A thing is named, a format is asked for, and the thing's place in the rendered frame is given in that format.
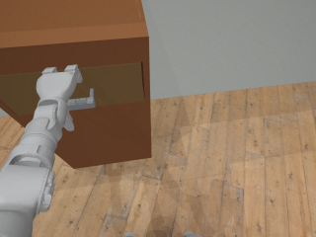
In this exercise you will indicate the cabinet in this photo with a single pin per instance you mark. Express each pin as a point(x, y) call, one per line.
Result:
point(39, 34)

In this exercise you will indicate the handle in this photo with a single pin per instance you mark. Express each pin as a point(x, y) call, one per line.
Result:
point(82, 103)

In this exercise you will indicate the drawer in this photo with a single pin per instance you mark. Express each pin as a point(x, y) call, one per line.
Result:
point(112, 84)

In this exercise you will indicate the left robot forearm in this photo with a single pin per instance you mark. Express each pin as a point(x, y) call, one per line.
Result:
point(38, 143)

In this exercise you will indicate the left robot upper arm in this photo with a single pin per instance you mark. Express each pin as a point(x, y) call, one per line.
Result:
point(25, 191)

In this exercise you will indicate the left robot hand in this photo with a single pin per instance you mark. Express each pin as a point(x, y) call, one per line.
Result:
point(60, 85)

